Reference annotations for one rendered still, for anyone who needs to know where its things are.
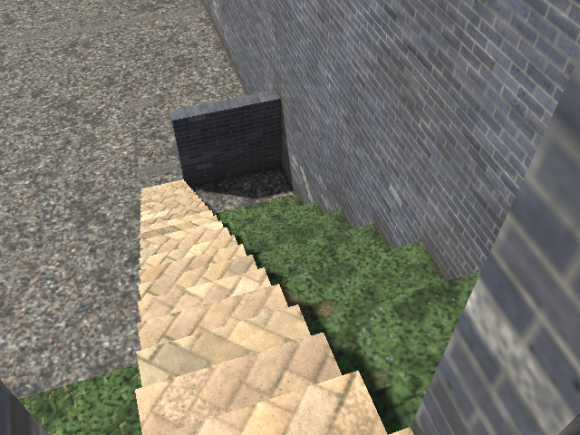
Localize stairs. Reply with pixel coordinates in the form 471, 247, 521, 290
135, 179, 388, 435

